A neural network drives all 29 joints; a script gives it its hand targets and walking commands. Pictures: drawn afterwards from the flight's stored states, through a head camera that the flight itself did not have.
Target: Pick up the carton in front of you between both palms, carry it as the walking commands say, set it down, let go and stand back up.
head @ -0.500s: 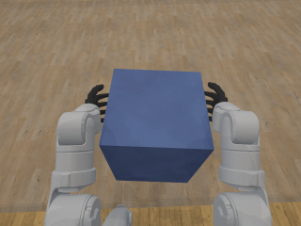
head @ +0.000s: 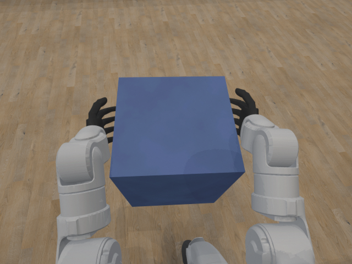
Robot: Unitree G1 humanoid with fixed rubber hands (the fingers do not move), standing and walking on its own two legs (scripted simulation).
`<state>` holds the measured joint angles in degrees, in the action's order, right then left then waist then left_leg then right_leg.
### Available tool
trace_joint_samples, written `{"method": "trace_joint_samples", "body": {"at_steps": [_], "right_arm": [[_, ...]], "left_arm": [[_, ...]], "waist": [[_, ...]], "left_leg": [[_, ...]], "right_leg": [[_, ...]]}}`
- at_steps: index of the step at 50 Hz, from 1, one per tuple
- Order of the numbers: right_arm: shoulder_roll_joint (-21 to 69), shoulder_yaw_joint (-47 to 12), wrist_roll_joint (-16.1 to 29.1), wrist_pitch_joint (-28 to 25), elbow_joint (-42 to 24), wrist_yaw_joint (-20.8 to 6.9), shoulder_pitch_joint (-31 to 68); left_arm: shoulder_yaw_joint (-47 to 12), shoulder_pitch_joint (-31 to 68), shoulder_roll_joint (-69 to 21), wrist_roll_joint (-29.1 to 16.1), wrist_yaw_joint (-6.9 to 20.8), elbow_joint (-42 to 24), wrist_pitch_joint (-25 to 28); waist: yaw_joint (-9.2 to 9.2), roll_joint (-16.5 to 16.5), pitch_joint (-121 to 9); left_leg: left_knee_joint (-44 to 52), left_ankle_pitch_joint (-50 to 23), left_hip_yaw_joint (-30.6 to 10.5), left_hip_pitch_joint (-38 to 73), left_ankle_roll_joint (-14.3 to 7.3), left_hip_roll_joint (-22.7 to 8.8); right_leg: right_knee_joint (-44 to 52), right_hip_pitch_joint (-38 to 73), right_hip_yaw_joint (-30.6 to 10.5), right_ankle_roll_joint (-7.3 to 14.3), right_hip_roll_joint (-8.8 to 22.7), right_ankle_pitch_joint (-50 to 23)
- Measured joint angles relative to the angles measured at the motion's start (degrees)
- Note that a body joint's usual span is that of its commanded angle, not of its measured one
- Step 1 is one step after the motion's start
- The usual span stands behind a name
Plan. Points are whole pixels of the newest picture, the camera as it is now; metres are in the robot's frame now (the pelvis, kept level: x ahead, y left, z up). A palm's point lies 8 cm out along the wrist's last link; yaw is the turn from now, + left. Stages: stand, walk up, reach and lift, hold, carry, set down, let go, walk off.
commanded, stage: carry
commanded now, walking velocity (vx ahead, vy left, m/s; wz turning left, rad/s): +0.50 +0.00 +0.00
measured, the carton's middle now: (173, 149) +0.37 -0.03 +0.04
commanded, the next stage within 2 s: none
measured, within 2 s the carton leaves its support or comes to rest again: neither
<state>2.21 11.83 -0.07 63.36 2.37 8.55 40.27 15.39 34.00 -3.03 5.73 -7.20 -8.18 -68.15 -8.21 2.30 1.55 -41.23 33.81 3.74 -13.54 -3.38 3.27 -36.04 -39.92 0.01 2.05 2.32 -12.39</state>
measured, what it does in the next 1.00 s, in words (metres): goes down: right foot 0.13 m lower, then left foot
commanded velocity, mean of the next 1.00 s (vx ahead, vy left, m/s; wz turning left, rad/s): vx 0.50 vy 0.00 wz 0.00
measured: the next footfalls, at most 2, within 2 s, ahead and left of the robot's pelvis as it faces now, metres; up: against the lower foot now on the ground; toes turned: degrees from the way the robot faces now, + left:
right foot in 0.10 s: +0.28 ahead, -0.09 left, -0.13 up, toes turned -5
left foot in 0.56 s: +0.59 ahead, +0.02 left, -0.13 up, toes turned +4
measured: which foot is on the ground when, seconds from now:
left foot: down 0.00-0.12, up 0.14-0.54, down 0.56-1.00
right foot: up 0.00-0.08, down 0.10-0.56, up 0.58-1.00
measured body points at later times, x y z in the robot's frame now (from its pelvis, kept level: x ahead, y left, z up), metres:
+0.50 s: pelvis +0.35 -0.05 -0.10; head +0.44 -0.06 +0.34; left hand +0.71 +0.11 -0.06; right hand +0.72 -0.19 -0.06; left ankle +0.50 +0.06 -0.79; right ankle +0.24 -0.08 -0.83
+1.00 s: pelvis +0.70 -0.09 -0.10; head +0.68 -0.08 +0.35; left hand +1.00 +0.06 +0.00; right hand +1.00 -0.24 +0.01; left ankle +0.55 +0.02 -0.83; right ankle +0.81 -0.20 -0.82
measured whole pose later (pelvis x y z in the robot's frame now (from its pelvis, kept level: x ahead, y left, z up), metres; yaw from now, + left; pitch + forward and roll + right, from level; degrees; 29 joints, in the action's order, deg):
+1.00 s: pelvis +0.70 -0.09 -0.10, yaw -2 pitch +4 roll -1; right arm 8.9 9.6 -6.2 65.6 -13.5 4.1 15.1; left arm 9.3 12.6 -8.3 5.7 -5.7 -16.0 -66.9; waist -0.1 -0.8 -7.8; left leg -19.4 23.3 6.0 0.3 0.0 -2.0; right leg -24.8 -26.0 10.9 -0.4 2.0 5.5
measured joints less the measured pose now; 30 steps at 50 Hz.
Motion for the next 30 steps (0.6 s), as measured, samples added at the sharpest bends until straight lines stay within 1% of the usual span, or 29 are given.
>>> {"method": "trace_joint_samples", "body": {"at_steps": [2,3,4,5,6,7,8,9,11,13,15,18,21,24,26,27,28,29,30], "right_arm": [[-0.59,-0.26,0.04,0.18,1.36,-0.19,0.12],[-1.06,-0.37,0.06,0.42,2.19,-0.32,0.26],[-1.60,-0.44,0.06,0.76,3.08,-0.48,0.45],[-2.23,-0.54,-0.02,1.22,3.99,-0.63,0.72],[-2.97,-0.66,-0.05,1.62,5.11,-0.82,1.23],[-3.52,-0.73,-0.11,2.00,6.42,-0.90,2.19],[-4.06,-0.87,-0.28,2.42,7.57,-0.92,3.07],[-4.32,-0.90,-0.50,3.00,8.27,-0.97,3.20],[-3.90,-0.80,-1.09,4.59,7.78,-0.91,1.61],[-2.80,-0.31,-2.00,5.80,6.10,-0.70,0.06],[-1.49,0.62,-2.91,5.81,3.89,-0.61,-1.37],[0.30,1.80,-3.77,4.10,0.72,-0.61,-3.83],[1.75,2.20,-4.19,1.38,-1.49,-0.78,-7.03],[2.69,1.96,-4.51,-1.26,-2.90,-1.18,-10.23],[2.90,1.49,-4.58,-2.65,-3.49,-1.44,-11.89],[2.99,1.09,-4.59,-3.28,-3.46,-1.50,-12.42],[3.04,0.56,-4.61,-3.78,-3.22,-1.53,-12.74],[3.24,0.09,-4.75,-4.47,-2.90,-1.53,-12.88],[3.21,-0.28,-4.97,-5.08,-2.59,-1.52,-12.57]], "left_arm": [[-0.25,0.25,0.03,0.40,0.06,1.25,-0.34],[-0.58,0.54,0.14,0.59,0.08,2.29,-0.52],[-1.04,1.06,0.37,0.71,0.09,3.63,-0.74],[-1.68,1.88,0.64,0.84,-0.06,5.35,-0.97],[-2.06,2.69,0.83,0.90,-0.10,7.09,-1.03],[-2.28,3.79,1.35,0.73,-0.08,8.81,-1.20],[-2.43,4.81,1.84,0.30,-0.06,10.69,-1.13],[-2.69,5.45,2.27,-0.60,0.39,12.42,-1.23],[-3.17,4.96,2.61,-1.94,0.51,14.14,-1.93],[-3.22,3.77,2.63,-3.07,0.21,13.97,-2.26],[-3.23,2.42,2.32,-3.89,-0.13,12.76,-1.61],[-2.88,0.44,1.22,-4.08,-0.27,10.98,0.76],[-2.79,-2.03,0.07,-3.96,-0.19,9.81,3.69],[-3.31,-4.56,-0.66,-3.82,-0.06,9.00,6.19],[-3.89,-6.02,-0.83,-3.80,-0.02,8.51,7.48],[-4.08,-6.78,-0.75,-3.85,0.00,8.14,7.95],[-4.21,-7.56,-0.57,-3.94,0.03,7.73,8.25],[-4.44,-7.80,0.04,-4.12,0.14,7.52,8.49],[-4.58,-7.36,0.67,-4.35,0.25,7.70,8.70]], "waist": [[0.35,0.96,-1.68],[1.00,1.24,-2.51],[1.96,1.54,-3.16],[3.32,1.79,-3.75],[4.80,1.00,-4.43],[5.99,-0.03,-4.87],[7.29,-1.68,-4.59],[8.44,-2.60,-3.95],[9.99,-3.17,-2.36],[10.90,-3.17,-0.23],[11.41,-3.22,1.74],[11.87,-2.93,3.66],[12.03,-2.45,4.11],[11.90,-2.05,3.31],[11.44,-2.02,2.51],[10.99,-2.08,2.12],[10.53,-2.38,1.64],[9.77,-1.72,1.33],[9.04,-0.88,1.32]], "left_leg": [[-4.04,6.09,-0.33,3.13,0.71,0.45],[-6.79,9.35,-0.19,4.77,1.01,0.55],[-10.70,10.04,0.30,6.15,1.24,0.48],[-16.57,8.69,0.80,6.91,1.29,0.32],[-24.71,8.84,0.62,5.95,1.38,-0.37],[-33.10,8.10,-0.64,3.53,1.26,-0.70],[-39.62,6.47,-2.38,0.39,1.40,-1.35],[-43.83,4.47,-4.03,-3.05,1.51,-1.50],[-45.62,-1.62,-5.69,-10.01,1.45,-2.06],[-42.77,-6.61,-5.76,-16.80,1.38,-3.21],[-37.67,-9.31,-5.22,-22.68,1.52,-4.57],[-30.81,-12.38,-4.03,-29.44,1.46,-5.89],[-23.07,-17.00,-2.69,-32.59,1.17,-6.06],[-9.48,-23.56,-0.63,-30.74,1.06,-4.95],[1.78,-28.57,1.62,-26.55,0.87,-3.37],[7.00,-31.47,3.13,-23.52,0.60,-2.51],[11.74,-34.77,4.69,-19.78,0.19,-2.03],[12.88,-32.69,5.45,-17.29,-1.50,-1.42],[11.62,-29.81,5.96,-16.63,-2.60,-0.91]], "right_leg": [[7.52,3.18,1.57,0.45,-0.13,-9.06],[10.07,5.31,2.66,0.63,-0.23,-11.58],[12.56,8.15,3.97,0.80,-0.21,-13.05],[14.15,11.53,5.11,1.04,-0.23,-10.39],[12.56,14.31,5.90,2.19,-0.88,1.55],[9.62,15.19,5.80,3.26,-1.91,15.01],[5.21,13.93,6.01,4.42,-3.41,23.14],[1.41,12.48,6.43,5.64,-4.34,24.44],[-2.41,11.97,7.04,5.85,-5.32,26.65],[-3.02,13.02,7.23,5.97,-5.78,28.95],[-2.29,14.53,7.37,6.09,-6.14,30.44],[-0.75,17.30,7.14,6.40,-6.54,32.63],[1.64,21.40,6.40,5.99,-6.84,34.95],[4.79,26.68,5.47,5.39,-7.02,37.31],[5.70,30.35,5.45,4.80,-6.90,38.97],[4.47,31.71,5.85,4.29,-6.71,39.71],[1.39,32.39,6.58,3.52,-6.58,40.22],[-3.69,31.76,7.24,2.45,-5.59,40.20],[-11.70,29.15,6.07,0.66,-5.06,40.37]]}}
